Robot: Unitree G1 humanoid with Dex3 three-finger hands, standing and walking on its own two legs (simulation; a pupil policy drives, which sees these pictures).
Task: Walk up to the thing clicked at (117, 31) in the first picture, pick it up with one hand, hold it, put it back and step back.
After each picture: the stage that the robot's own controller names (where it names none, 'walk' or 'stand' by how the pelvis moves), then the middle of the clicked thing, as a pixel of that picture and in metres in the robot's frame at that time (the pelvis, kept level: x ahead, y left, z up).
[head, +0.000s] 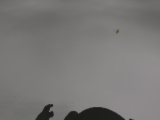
stand; (117, 31) +2.27 -0.67 -0.72
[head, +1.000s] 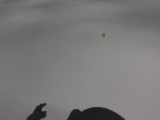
walk; (103, 34) +2.20 -0.15 -0.69
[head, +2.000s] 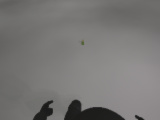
walk; (82, 42) +1.54 +0.29 -0.72
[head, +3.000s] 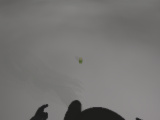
walk; (80, 60) +1.01 +0.25 -0.71
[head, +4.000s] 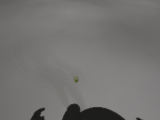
walk; (76, 79) +0.61 +0.22 -0.70
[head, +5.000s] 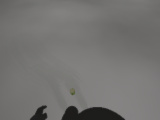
walk; (72, 91) +0.41 +0.20 -0.70
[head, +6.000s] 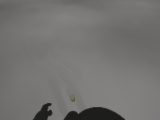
stand; (72, 98) +0.35 +0.22 -0.71
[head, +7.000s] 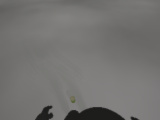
stand; (72, 99) +0.33 +0.22 -0.72
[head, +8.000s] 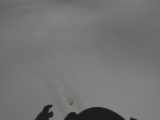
stand; (70, 101) +0.29 +0.24 -0.73
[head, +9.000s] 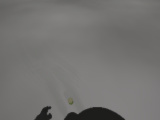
stand; (70, 101) +0.30 +0.23 -0.73
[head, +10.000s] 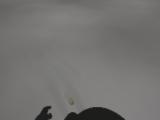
stand; (71, 101) +0.30 +0.22 -0.73
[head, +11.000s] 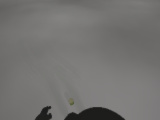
stand; (71, 101) +0.30 +0.22 -0.73
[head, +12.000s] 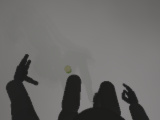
go down; (68, 69) +0.37 +0.23 -0.43
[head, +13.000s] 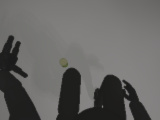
go down; (63, 63) +0.38 +0.26 -0.31
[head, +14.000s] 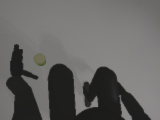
close in; (40, 60) +0.36 +0.29 -0.22
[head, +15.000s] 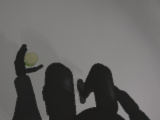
close; (30, 60) +0.36 +0.29 -0.21
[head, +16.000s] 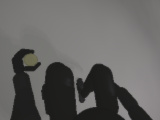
lift; (30, 60) +0.34 +0.29 -0.22
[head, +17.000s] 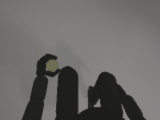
lift; (52, 66) +0.30 +0.27 -0.10
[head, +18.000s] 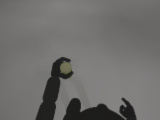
lift; (66, 70) +0.32 +0.17 +0.04
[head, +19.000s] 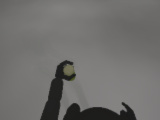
hold; (70, 73) +0.32 +0.16 +0.01
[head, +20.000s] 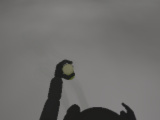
hold; (69, 72) +0.33 +0.17 +0.01
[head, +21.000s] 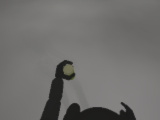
hold; (69, 72) +0.33 +0.16 +0.00
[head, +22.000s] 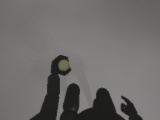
crouch; (65, 67) +0.36 +0.19 -0.06
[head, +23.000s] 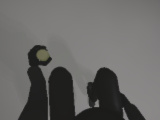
lower; (44, 57) +0.38 +0.28 -0.16
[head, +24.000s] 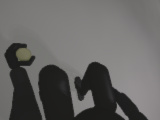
lower; (24, 56) +0.38 +0.29 -0.22
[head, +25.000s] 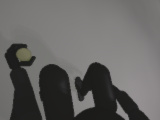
lower; (25, 56) +0.38 +0.30 -0.22
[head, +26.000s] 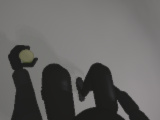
lower; (27, 57) +0.36 +0.30 -0.22
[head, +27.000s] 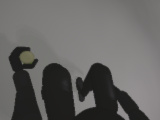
lower; (27, 58) +0.36 +0.30 -0.22
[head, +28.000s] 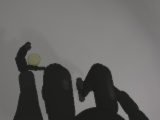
open; (33, 60) +0.35 +0.27 -0.23
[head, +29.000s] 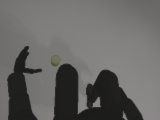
stand; (55, 61) +0.36 +0.25 -0.26
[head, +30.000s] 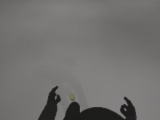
stand; (72, 97) +0.31 +0.17 -0.64
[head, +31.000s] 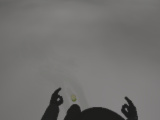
stand; (73, 98) +0.33 +0.19 -0.66
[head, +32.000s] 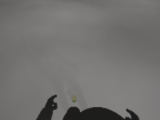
stand; (74, 99) +0.32 +0.18 -0.69
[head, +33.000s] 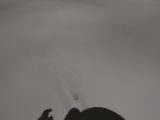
walk; (75, 97) +0.35 +0.18 -0.72
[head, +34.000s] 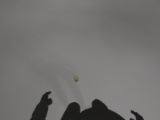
walk; (76, 78) +0.51 +0.16 -0.71
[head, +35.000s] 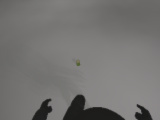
walk; (78, 62) +0.82 +0.28 -0.69
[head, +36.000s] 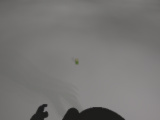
stand; (76, 61) +0.99 +0.24 -0.71
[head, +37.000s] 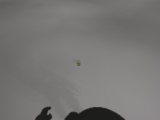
stand; (78, 63) +0.98 +0.24 -0.73
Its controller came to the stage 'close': yes
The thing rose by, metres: 0.71
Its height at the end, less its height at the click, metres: +0.00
